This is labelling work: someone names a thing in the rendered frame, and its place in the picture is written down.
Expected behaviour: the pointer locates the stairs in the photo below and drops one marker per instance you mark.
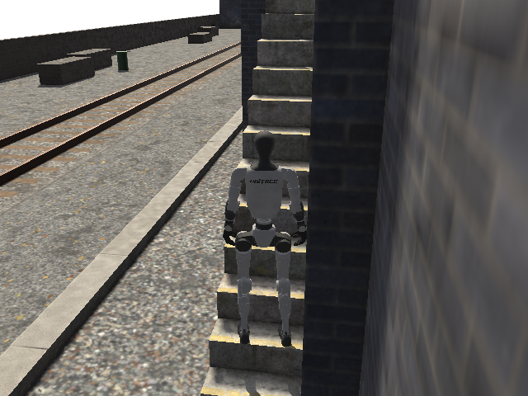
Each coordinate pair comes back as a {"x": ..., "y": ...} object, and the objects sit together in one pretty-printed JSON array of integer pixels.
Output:
[{"x": 281, "y": 104}]

